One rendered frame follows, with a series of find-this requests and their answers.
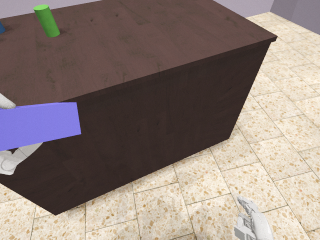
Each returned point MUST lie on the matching left robot hand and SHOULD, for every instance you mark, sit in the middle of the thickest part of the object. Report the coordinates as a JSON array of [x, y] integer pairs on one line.
[[9, 161]]

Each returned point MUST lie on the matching table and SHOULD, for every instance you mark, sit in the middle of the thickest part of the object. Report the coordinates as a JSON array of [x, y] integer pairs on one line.
[[155, 81]]

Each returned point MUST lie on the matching sponge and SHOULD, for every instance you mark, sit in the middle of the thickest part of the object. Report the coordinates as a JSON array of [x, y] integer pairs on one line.
[[32, 124]]

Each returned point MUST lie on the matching right robot hand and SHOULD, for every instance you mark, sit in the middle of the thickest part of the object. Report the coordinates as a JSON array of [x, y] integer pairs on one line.
[[254, 228]]

